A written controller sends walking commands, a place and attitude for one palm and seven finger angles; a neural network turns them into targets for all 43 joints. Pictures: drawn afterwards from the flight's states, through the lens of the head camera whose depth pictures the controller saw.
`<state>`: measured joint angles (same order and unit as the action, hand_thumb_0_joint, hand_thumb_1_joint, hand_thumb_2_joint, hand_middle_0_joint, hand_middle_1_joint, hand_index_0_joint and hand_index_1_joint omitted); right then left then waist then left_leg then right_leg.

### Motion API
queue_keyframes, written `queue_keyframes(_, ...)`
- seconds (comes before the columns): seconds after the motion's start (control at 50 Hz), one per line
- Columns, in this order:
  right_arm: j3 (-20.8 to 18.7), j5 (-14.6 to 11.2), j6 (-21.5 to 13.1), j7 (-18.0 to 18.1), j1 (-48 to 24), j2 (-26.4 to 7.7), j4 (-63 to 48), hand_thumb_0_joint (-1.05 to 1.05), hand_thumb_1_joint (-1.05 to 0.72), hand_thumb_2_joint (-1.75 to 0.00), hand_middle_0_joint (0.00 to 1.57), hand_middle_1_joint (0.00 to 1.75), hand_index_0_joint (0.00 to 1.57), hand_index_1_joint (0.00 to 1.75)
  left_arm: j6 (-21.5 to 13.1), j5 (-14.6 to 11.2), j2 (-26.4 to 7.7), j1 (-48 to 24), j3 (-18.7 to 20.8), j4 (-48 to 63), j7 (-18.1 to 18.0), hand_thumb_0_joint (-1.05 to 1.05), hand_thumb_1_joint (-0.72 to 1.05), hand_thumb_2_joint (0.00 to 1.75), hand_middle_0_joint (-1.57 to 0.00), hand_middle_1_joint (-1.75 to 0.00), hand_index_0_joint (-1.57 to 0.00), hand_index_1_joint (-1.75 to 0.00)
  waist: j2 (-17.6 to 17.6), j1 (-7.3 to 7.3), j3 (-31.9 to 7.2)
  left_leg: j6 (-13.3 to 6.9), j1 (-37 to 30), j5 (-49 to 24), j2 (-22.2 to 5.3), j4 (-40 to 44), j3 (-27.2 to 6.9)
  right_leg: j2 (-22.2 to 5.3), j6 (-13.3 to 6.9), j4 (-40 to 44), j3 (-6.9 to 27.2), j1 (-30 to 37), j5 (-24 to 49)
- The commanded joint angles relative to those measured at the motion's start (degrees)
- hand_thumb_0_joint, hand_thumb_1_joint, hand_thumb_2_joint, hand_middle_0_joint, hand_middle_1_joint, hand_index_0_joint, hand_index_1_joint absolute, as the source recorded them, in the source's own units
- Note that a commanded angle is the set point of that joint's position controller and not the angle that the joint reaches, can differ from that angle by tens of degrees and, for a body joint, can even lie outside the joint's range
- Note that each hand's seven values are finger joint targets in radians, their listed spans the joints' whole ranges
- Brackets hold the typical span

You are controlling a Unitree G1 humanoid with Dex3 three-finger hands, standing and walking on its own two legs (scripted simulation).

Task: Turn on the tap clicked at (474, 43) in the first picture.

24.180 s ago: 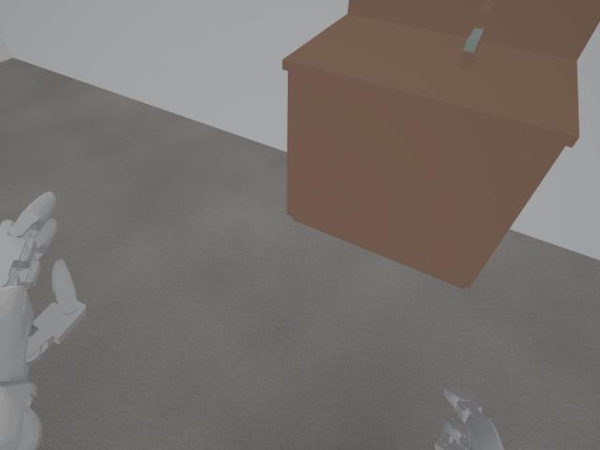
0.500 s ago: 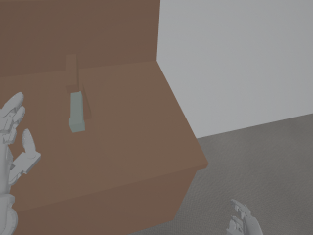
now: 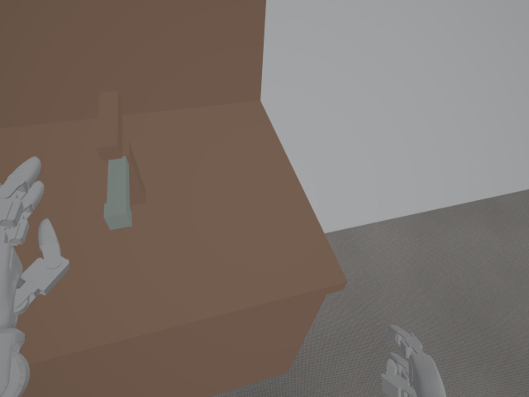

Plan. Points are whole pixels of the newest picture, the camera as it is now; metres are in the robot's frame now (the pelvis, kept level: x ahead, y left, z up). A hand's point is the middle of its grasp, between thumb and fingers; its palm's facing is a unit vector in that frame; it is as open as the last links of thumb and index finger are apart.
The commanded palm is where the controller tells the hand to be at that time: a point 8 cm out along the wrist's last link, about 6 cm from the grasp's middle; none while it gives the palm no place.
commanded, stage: look again from close up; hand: left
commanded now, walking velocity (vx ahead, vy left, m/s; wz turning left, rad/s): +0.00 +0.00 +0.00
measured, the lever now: (118, 215) +0.31 +0.23 +0.12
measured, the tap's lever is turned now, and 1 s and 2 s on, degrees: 0 0 0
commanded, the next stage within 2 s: shuffle to correct the standing spot in 0.22 s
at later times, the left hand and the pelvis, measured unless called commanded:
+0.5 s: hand (61, 256) +0.22 +0.25 +0.16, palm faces +0.38 -0.86 -0.35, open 7.4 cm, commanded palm +0.16 +0.28 +0.17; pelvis +0.00 +0.00 +0.00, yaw +0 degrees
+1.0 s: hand (124, 273) +0.21 +0.18 +0.16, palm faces +0.34 -0.87 -0.36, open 7.4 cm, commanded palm +0.15 +0.22 +0.17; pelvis -0.01 -0.06 -0.01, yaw +0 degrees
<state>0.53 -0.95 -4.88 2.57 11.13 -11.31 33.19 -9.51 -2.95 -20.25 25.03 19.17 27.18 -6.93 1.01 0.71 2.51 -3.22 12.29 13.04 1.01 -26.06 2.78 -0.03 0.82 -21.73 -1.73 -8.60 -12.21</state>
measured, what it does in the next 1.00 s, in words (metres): shifts its weight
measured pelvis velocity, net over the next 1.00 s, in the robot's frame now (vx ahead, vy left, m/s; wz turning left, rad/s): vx -0.01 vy -0.06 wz -0.01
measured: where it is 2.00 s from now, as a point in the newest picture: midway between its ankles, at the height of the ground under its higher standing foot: outside the picture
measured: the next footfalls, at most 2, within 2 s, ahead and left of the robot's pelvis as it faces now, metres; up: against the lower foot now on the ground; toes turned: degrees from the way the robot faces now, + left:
none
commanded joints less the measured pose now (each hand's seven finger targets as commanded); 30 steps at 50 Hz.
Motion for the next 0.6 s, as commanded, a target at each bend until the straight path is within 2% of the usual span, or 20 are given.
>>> queue_keyframes(0.0, -2.64, -0.22, -3.01, 0.73, -5.13, -6.91, -9.07, 0.0, -0.9, -0.9, 0.2, 0.3, 0.2, 0.3, -3.42, 0.02, -10.01, -3.48, 7.25, 12.48, -1.35, 0.0, 0.9, 0.9, -0.2, -0.3, -0.2, -0.3, -4.13, 0.16, -8.17, 1.96, -1.8, -8.75, -6.48, 5.0, -6.35, -4.18, -2.06, 1.33, 3.68, 2.9, 11.05)
queue_keyframes(0.02, -2.56, 0.12, -2.85, 0.67, -4.7, -7.13, -9.06, 0.0, -0.9, -0.9, 0.2, 0.3, 0.2, 0.3, -3.57, -0.02, -7.91, -3.94, 5.15, 12.12, -1.09, 0.0, 0.9, 0.9, -0.2, -0.3, -0.2, -0.3, -3.86, -0.13, -7.52, 1.8, -1.22, -8.06, -6.43, 5.41, -6.46, -3.89, -2.16, 1.35, 3.42, 2.64, 10.5)
queue_keyframes(0.04, -2.75, -0.08, -2.98, 0.67, -4.77, -7.06, -9.44, 0.0, -0.9, -0.9, 0.2, 0.3, 0.2, 0.3, -3.48, -0.05, -9.13, -4.08, 6.16, 12.56, -1.17, 0.0, 0.9, 0.9, -0.2, -0.3, -0.2, -0.3, -4.28, 0.03, -7.61, 1.78, -1.12, -7.5, -6.62, 5.6, -6.75, -4.09, -2.12, 1.3, 3.75, 2.97, 10.42)
queue_keyframes(0.1, -2.64, -0.28, -2.82, 0.76, -5.07, -6.84, -9.27, 0.0, -0.9, -0.9, 0.2, 0.3, 0.2, 0.3, -3.27, 0.05, -9.98, -3.38, 7.17, 12.59, -1.46, 0.0, 0.9, 0.9, -0.2, -0.3, -0.2, -0.3, -4.89, 0.1, -7.87, 1.82, -1.31, -7.6, -6.62, 5.47, -6.62, -4.17, -2.14, 1.21, 3.66, 3.13, 10.38)
queue_keyframes(0.12, -2.52, 0.07, -2.68, 0.65, -4.59, -7.04, -9.19, 0.0, -0.9, -0.9, 0.2, 0.3, 0.2, 0.3, -3.39, -0.02, -8.16, -3.48, 5.44, 12.35, -1.18, 0.0, 0.9, 0.9, -0.2, -0.3, -0.2, -0.3, -4.18, -0.07, -7.47, 1.71, -0.77, -7.21, -6.63, 5.86, -6.94, -3.88, -2.2, 1.1, 3.22, 3.1, 10.03)
queue_keyframes(0.14, -2.71, -0.1, -2.77, 0.66, -4.69, -6.95, -9.49, 0.0, -0.9, -0.9, 0.2, 0.3, 0.2, 0.3, -3.33, -0.02, -9.04, -3.78, 6.17, 12.7, -1.23, 0.0, 0.9, 0.9, -0.2, -0.3, -0.2, -0.3, -4.84, 0.0, -7.57, 1.76, -0.71, -7.36, -6.83, 5.94, -7.04, -4.13, -2.16, 1.04, 3.54, 3.48, 10.32)
queue_keyframes(0.18, -2.8, -0.12, -2.69, 0.67, -4.22, -6.93, -9.55, 0.0, -0.9, -0.9, 0.2, 0.3, 0.2, 0.3, -3.33, -0.05, -9.19, -3.3, 6.45, 13.0, -1.28, 0.0, 0.9, 0.9, -0.2, -0.3, -0.2, -0.3, -3.75, 0.01, -8.69, 1.87, -1.51, -9.94, -6.76, 5.15, -6.93, -4.32, -2.27, 0.76, 3.56, 4.32, 12.2)
queue_keyframes(0.2, -2.76, -0.32, -2.67, 0.75, -4.95, -6.97, -9.25, 0.0, -0.9, -0.9, 0.2, 0.3, 0.2, 0.3, -3.29, 0.01, -9.98, -3.49, 7.13, 14.03, -1.51, 0.0, 0.9, 0.9, -0.2, -0.3, -0.2, -0.3, -4.6, 0.02, -9.2, 2.1, -2.12, -11.12, -6.67, 4.74, -6.67, -4.29, -2.22, 0.44, 3.31, 4.18, 12.39)
queue_keyframes(0.22, -2.55, 0.03, -2.55, 0.72, -4.7, -7.03, -9.14, 0.0, -0.9, -0.9, 0.2, 0.3, 0.2, 0.3, -3.45, -0.08, -8.62, -3.17, 5.82, 13.28, -1.32, 0.0, 0.9, 0.9, -0.2, -0.3, -0.2, -0.3, -4.95, -0.06, -8.77, 1.88, -1.67, -10.26, -6.77, 5.27, -6.94, -4.1, -2.18, 0.5, 2.98, 3.81, 11.46)
queue_keyframes(0.3, -2.72, -0.37, -2.47, 0.79, -4.69, -6.79, -9.18, 0.0, -0.9, -0.9, 0.2, 0.3, 0.2, 0.3, -3.06, -0.1, -9.67, -2.15, 7.05, 13.1, -1.49, 0.0, 0.9, 0.9, -0.2, -0.3, -0.2, -0.3, -3.99, -0.03, -8.91, 2.41, -2.47, -12.87, -7.01, 4.69, -6.87, -4.25, -2.14, 0.44, 2.92, 3.84, 12.39)
queue_keyframes(0.32, -2.57, -0.02, -2.25, 0.7, -4.29, -7.04, -9.05, 0.0, -0.9, -0.9, 0.2, 0.3, 0.2, 0.3, -3.22, -0.21, -8.49, -2.54, 5.95, 12.95, -1.25, 0.0, 0.9, 0.9, -0.2, -0.3, -0.2, -0.3, -3.88, -0.18, -8.44, 2.44, -2.02, -12.78, -7.22, 5.37, -7.26, -3.68, -2.08, 0.31, 2.35, 3.65, 11.71)
queue_keyframes(0.4, -2.82, -0.37, -2.22, 0.69, -4.89, -6.62, -9.4, 0.0, -0.9, -0.9, 0.2, 0.3, 0.2, 0.3, -3.07, -0.37, -10.11, -4.31, 7.14, 14.69, -1.25, 0.0, 0.9, 0.9, -0.2, -0.3, -0.2, -0.3, -6.35, -0.24, -8.39, 4.07, -4.69, -17.76, -9.03, 6.12, -8.32, -2.64, -1.74, -1.04, 1.47, 1.69, 9.11)
queue_keyframes(0.42, -2.74, 0.0, -1.96, 0.6, -4.45, -6.71, -9.25, 0.0, -0.9, -0.9, 0.2, 0.3, 0.2, 0.3, -3.13, -0.47, -8.89, -4.4, 5.96, 14.38, -0.99, 0.0, 0.9, 0.9, -0.2, -0.3, -0.2, -0.3, -6.75, -0.36, -8.11, 4.02, -4.89, -18.29, -9.54, 6.82, -8.53, -2.09, -1.51, -1.5, 0.7, 0.96, 7.33)
queue_keyframes(0.46, -3.17, 0.05, -2.14, 0.36, -4.1, -6.54, -9.63, 0.0, -0.9, -0.9, 0.2, 0.3, 0.2, 0.3, -3.09, -0.47, -9.22, -4.46, 6.24, 14.82, -0.86, 0.0, 0.9, 0.9, -0.2, -0.3, -0.2, -0.3, -8.29, -0.25, -8.23, 4.24, -5.72, -19.83, -11.0, 6.86, -9.05, -2.26, -1.5, -1.85, 0.64, 0.26, 4.22)
queue_keyframes(0.52, -3.05, 0.17, -1.86, -0.06, -4.43, -6.6, -9.7, 0.0, -0.9, -0.9, 0.2, 0.3, 0.2, 0.3, -2.76, -0.62, -8.8, -3.19, 6.1, 14.41, -0.68, 0.0, 0.9, 0.9, -0.2, -0.3, -0.2, -0.3, -8.84, -0.42, -7.21, 3.57, -4.1, -16.86, -12.04, 7.52, -9.09, -1.77, -1.25, -1.86, -0.08, -0.36, 1.26)
queue_keyframes(0.58, -3.55, -0.24, -1.93, -0.36, -4.0, -6.56, -10.23, 0.0, -0.9, -0.9, 0.2, 0.3, 0.2, 0.3, -2.69, -0.85, -9.17, -2.45, 6.79, 14.58, -0.58, 0.0, 0.9, 0.9, -0.2, -0.3, -0.2, -0.3, -6.92, -0.34, -7.79, 3.03, -2.64, -12.4, -11.75, 5.76, -8.5, -2.42, -1.61, 0.45, 0.71, 1.51, 4.88)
